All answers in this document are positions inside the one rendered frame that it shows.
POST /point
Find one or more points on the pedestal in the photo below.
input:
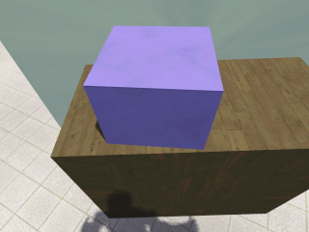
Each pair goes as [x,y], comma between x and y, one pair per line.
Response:
[256,157]

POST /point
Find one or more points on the carton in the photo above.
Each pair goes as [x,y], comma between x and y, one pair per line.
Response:
[157,86]

